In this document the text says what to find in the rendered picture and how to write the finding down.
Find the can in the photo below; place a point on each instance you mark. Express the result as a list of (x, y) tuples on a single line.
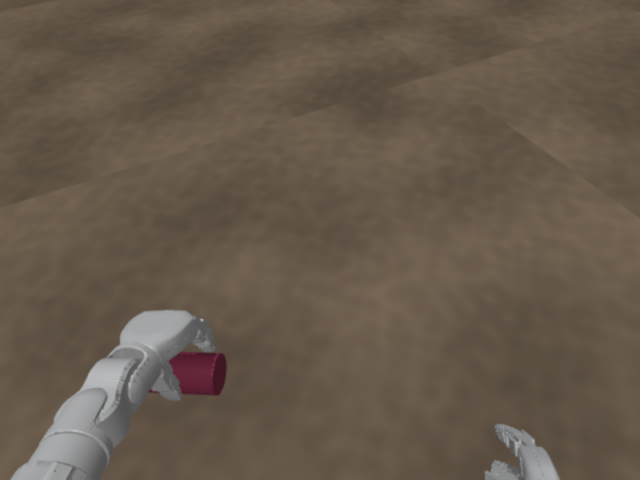
[(199, 373)]

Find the left robot hand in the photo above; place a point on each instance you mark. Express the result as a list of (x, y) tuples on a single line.
[(167, 333)]

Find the right robot hand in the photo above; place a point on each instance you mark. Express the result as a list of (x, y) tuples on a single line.
[(534, 462)]

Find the left robot arm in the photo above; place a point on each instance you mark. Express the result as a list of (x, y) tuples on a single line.
[(87, 427)]

